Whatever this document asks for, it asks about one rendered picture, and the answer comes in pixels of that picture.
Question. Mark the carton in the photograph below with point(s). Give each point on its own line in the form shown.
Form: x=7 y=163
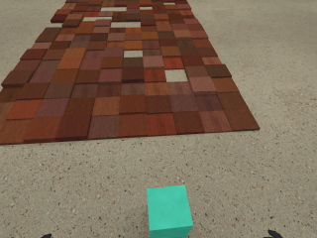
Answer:
x=169 y=212

